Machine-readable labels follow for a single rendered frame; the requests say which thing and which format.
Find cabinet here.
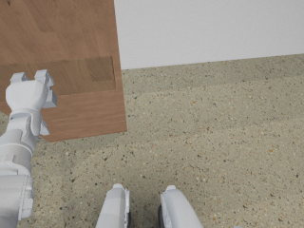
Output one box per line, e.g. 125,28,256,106
0,0,127,143

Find drawer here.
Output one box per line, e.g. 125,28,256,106
0,56,116,103

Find robot left hand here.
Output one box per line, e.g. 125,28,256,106
6,69,54,136

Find left robot upper arm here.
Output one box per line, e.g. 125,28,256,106
0,174,35,228

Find left robot forearm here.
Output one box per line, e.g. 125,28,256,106
0,108,42,177

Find robot thigh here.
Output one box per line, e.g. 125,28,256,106
161,189,204,228
95,187,130,228

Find robot left thigh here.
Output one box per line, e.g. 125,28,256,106
95,187,130,228

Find handle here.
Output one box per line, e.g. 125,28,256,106
43,85,57,108

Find robot right thigh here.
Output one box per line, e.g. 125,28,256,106
161,189,204,228

